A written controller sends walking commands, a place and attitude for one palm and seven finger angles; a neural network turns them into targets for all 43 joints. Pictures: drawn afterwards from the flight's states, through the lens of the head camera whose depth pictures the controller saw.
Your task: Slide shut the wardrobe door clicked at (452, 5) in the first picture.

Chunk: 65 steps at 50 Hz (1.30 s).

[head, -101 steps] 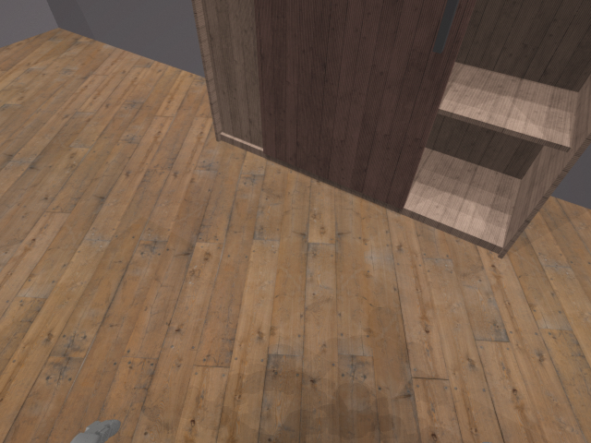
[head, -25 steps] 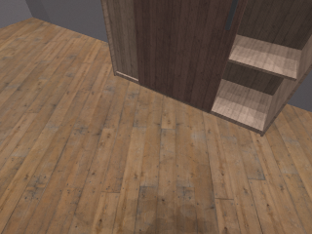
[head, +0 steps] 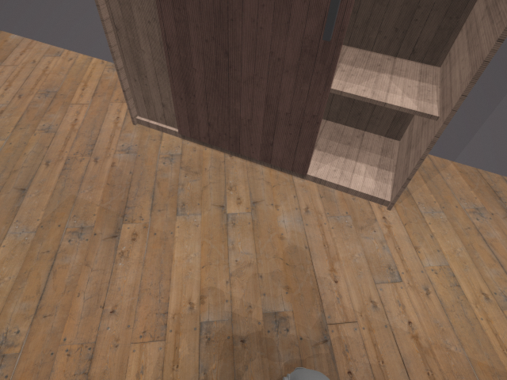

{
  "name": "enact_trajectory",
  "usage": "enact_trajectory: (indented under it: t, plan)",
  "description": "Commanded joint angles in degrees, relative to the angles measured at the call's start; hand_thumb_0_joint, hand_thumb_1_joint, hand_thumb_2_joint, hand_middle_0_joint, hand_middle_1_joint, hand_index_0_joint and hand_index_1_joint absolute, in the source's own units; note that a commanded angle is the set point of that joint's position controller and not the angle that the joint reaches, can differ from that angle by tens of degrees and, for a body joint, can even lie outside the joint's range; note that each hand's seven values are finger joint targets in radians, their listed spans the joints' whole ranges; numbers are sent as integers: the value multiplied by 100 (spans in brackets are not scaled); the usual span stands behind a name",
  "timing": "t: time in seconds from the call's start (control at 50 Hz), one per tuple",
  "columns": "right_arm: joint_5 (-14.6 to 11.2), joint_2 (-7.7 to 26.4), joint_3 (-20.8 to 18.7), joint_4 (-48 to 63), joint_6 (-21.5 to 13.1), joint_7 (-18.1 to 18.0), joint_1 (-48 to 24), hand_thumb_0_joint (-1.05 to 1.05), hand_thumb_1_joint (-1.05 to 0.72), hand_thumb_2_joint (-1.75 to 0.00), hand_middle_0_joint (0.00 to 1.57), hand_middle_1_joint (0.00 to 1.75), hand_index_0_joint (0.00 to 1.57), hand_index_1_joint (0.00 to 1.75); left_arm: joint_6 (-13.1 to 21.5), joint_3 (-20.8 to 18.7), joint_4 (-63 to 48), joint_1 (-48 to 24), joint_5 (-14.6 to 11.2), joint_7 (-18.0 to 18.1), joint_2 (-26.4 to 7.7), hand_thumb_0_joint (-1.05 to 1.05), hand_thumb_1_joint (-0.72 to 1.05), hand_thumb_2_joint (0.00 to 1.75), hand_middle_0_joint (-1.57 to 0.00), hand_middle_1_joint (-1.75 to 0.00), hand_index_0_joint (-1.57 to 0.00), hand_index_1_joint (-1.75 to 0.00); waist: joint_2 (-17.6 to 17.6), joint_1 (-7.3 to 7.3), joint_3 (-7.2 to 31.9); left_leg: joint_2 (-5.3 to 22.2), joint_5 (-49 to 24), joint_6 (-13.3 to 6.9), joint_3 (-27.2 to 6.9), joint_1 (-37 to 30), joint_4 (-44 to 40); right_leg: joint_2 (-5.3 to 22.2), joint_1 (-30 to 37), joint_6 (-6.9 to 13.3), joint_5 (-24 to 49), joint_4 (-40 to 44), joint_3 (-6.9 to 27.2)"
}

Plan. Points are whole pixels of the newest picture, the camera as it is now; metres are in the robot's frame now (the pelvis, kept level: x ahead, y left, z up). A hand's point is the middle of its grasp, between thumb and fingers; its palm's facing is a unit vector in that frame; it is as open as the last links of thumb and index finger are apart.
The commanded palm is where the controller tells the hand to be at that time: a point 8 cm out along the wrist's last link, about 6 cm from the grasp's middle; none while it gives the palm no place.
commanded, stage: walk to a spot facing it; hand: left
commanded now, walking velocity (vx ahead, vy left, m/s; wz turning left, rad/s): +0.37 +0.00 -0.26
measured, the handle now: (334, 8) +1.18 -0.23 +0.10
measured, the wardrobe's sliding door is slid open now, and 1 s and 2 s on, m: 0.44 0.44 0.44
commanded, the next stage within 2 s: turn to face it in 0.64 s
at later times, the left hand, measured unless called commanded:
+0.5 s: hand (190, 343) +0.22 +0.12 -0.17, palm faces +0.00 -0.99 -0.15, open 7.3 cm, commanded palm none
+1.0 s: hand (180, 238) +0.44 +0.18 -0.17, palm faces -0.08 -0.98 -0.18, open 7.3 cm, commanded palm none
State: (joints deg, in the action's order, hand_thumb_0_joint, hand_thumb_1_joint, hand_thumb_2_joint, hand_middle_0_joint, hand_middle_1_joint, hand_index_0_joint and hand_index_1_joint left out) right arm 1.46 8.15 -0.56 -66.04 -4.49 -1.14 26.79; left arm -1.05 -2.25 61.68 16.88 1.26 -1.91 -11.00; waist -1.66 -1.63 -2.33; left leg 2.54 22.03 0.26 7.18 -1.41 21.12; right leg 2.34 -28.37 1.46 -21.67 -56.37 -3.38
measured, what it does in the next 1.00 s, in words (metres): walks ahead: right foot, then left foot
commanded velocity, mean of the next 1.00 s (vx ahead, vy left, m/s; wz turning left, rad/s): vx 0.24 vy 0.00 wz -0.17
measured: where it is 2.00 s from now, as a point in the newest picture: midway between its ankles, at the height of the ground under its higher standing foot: (262, 306)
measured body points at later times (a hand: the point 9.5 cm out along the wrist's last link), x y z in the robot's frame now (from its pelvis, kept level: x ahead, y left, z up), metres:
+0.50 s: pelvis +0.21 -0.04 +0.00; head +0.20 -0.04 +0.45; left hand +0.22 +0.18 -0.16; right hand +0.26 -0.29 -0.14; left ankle +0.31 +0.09 -0.68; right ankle +0.18 -0.13 -0.74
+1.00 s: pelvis +0.39 +0.00 +0.01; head +0.40 +0.01 +0.46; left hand +0.45 +0.23 -0.15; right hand +0.35 -0.23 -0.14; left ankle +0.38 +0.09 -0.74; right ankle +0.42 -0.14 -0.67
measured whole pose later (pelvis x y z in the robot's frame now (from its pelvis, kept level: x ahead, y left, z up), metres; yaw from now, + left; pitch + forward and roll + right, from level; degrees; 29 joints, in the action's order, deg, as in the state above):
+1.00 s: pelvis +0.39 +0.00 +0.01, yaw -10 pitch -1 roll +0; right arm 1.3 8.0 -2.1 -62.3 -3.2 -1.7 16.8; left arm -1.4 -4.8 59.5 14.3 1.4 0.0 -10.7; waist -1.7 0.7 -2.7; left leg 3.8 15.2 -2.2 16.6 7.4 23.9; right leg 4.7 -30.7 -1.7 -14.6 -55.6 -4.2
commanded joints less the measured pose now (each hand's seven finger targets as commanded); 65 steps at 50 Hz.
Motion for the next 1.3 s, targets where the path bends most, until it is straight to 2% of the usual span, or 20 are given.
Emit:
enact_trajectory:
  t: [0.0, 0.06, 0.1, 0.12, 0.14, 0.16, 0.22, 0.3, 0.54, 0.62, 0.64, 0.66, 0.72, 0.8, 1.08, 1.1, 1.12, 1.14, 1.16, 1.28]
  plan:
    - [2, 924, -197, 58, -95, -107, 257, 0, -90, -90, 20, 30, 20, 30, 233, -33, -799, -993, -22, -68, -41, 0, 90, 90, -20, -30, -20, -30, 1113, 32, -792, 1243, -2813, -741, -341, 289, -1018, 142, -425, 84, 740, 1216, -371]
    - [-28, 1036, -242, -60, -66, -111, 312, 0, -90, -90, 20, 30, 20, 30, 261, -84, -621, -538, -7, -23, -99, 0, 90, 90, -20, -30, -20, -30, 982, 259, -416, 1271, -4566, -684, -20, 295, -286, -239, 733, 314, 875, 1759, -654]
    - [-78, 1111, -265, -35, -58, -100, 141, 0, -90, -90, 20, 30, 20, 30, 322, -187, -240, 651, 44, 35, -341, 0, 90, 90, -20, -30, -20, -30, 738, 815, 223, 1066, -4953, -457, 306, 553, 1212, -438, 2267, 434, 1370, 2309, -727]
    - [-110, 938, -245, -24, -56, -37, 205, 0, -90, -90, 20, 30, 20, 30, 407, -302, -32, 1333, 85, 96, -717, 0, 90, 90, -20, -30, -20, -30, 230, 1098, 651, 854, -3848, -269, 321, 1514, 2573, 19, 3535, 617, 1406, 2510, -151]
    - [-183, 532, -173, 97, -75, -1, 520, 0, -90, -90, 20, 30, 20, 30, 459, -456, 60, 1811, 72, 184, -1342, 0, 90, 90, -20, -30, -20, -30, -1103, 1111, 1360, 117, -53, -41, 331, 2909, 4577, 1727, 4550, 1273, 849, 3141, 2394]
    - [-182, 553, -198, 324, -44, -13, 199, 0, -90, -90, 20, 30, 20, 30, 430, -507, 61, 1738, -73, 225, -1548, 0, 90, 90, -20, -30, -20, -30, -950, 1002, 1409, 11, 990, -152, -313, 3363, 5781, 2408, 4244, 1630, 543, 4030, 3830]
    - [-61, 443, -248, 383, 52, 43, -389, 0, -90, -90, 20, 30, 20, 30, 427, -292, -276, 306, -61, 253, -887, 0, 90, 90, -20, -30, -20, -30, -132, 433, -40, 698, -164, -186, -727, 3469, 5702, 1893, 1839, 1154, -427, 4446, 2424]
    - [23, 147, -248, 275, 305, 89, 36, 0, -90, -90, 20, 30, 20, 30, 523, -152, -283, -23, 17, 278, -504, 0, 90, 90, -20, -30, -20, -30, -67, -107, -218, 762, -581, 8, -530, 2923, 4728, 1343, 714, 858, 316, 4677, 1001]
    - [-21, 265, -276, 1170, 162, 292, -1963, 0, -90, -90, 20, 30, 20, 30, 623, -153, 28, 870, 31, 279, -563, 0, 90, 90, -20, -30, -20, -30, -148, 372, -567, 518, -1103, 30, -147, 3236, 1878, 1353, 2087, 816, 1600, 4515, 667]
    - [26, 627, -355, 749, 31, 180, -621, 0, -90, -90, 20, 30, 20, 30, 576, -174, 63, 808, -6, 280, -530, 0, 90, 90, -20, -30, -20, -30, 420, -234, 208, 187, -1283, -169, 23, 856, 685, 829, 1804, 481, 2887, 2408, 36]
    - [95, 1195, -478, 578, -23, 105, 162, 0, -90, -90, 20, 30, 20, 30, 567, -147, 16, 1069, -62, 244, -262, 0, 90, 90, -20, -30, -20, -30, 1520, -432, 973, 1334, -1640, -574, -1430, -613, 367, 239, 756, 159, 1654, 816, -372]
    - [31, 1681, -558, 478, 22, 53, 666, 0, -90, -90, 20, 30, 20, 30, 570, -57, -163, 963, -81, 202, -93, 0, 90, 90, -20, -30, -20, -30, 2358, -492, 1209, 2477, -2351, -1092, -2897, -1264, -172, -313, -420, -20, -1167, -846, -381]
    - [-13, 910, -331, 636, 36, -16, -359, 0, -90, -90, 20, 30, 20, 30, 479, -137, -144, 312, -8, 205, -140, 0, 90, 90, -20, -30, -20, -30, 766, -192, 103, 2159, -1966, -937, -1843, 466, -625, 316, -760, 34, -236, -1734, 293]
    - [-27, 473, -227, 634, -80, -87, -691, 0, -90, -90, 20, 30, 20, 30, 205, -161, 28, 808, 36, 206, 208, 0, 90, 90, -20, -30, -20, -30, 642, 252, 160, 1658, -3888, -552, -199, 1152, -561, 329, -103, -187, 509, -1328, 246]
    - [2, 868, -387, 574, 294, -71, -665, 0, -90, -90, 20, 30, 20, 30, 72, -247, -659, -96, 53, 190, -103, 0, 90, 90, -20, -30, -20, -30, 724, 254, 63, 1740, -3065, -470, 468, 1039, 755, 67, 1194, -168, 1059, 2257, -370]
    - [-32, 816, -378, 611, 312, -44, -687, 0, -90, -90, 20, 30, 20, 30, 134, -285, -553, 291, 73, 207, -337, 0, 90, 90, -20, -30, -20, -30, 292, 454, 280, 1490, -2515, -221, 689, 1362, 1530, 209, 1901, -111, 1829, 2810, -191]
    - [-71, 495, -321, 719, 335, 1, -509, 0, -90, -90, 20, 30, 20, 30, 221, -391, -505, 561, 114, 280, -933, 0, 90, 90, -20, -30, -20, -30, -1197, 507, 657, 848, -490, 150, 982, 2605, 2961, 1463, 2892, 364, 3255, 3198, 1506]
    - [-90, 423, -289, 885, 403, -36, -731, 0, -90, -90, 20, 30, 20, 30, 206, -403, -440, 866, -30, 304, -1195, 0, 90, 90, -20, -30, -20, -30, -1500, 592, 892, 334, 1536, 296, 367, 2932, 3982, 2180, 2844, 1010, 4650, 3538, 2313]
    - [-106, 497, -314, 907, 474, -77, -794, 0, -90, -90, 20, 30, 20, 30, 165, -374, -531, 570, -57, 359, -1094, 0, 90, 90, -20, -30, -20, -30, -903, 482, 660, 519, 1416, 259, -154, 2902, 4287, 2175, 2435, 1236, 4163, 3648, 1950]
    - [-27, 402, -313, 748, 604, -15, -690, 0, -90, -90, 20, 30, 20, 30, 138, -329, -876, -603, 3, 404, -698, 0, 90, 90, -20, -30, -20, -30, -372, 41, 492, 474, 77, 299, -428, 2681, 4086, 1249, 1359, 816, 1943, 4052, 1124]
